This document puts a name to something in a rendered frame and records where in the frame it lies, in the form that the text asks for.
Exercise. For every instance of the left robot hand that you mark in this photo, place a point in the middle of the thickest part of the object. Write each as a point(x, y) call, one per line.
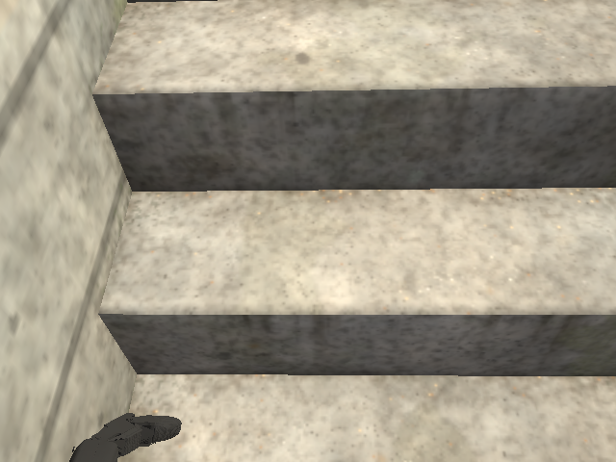
point(125, 434)

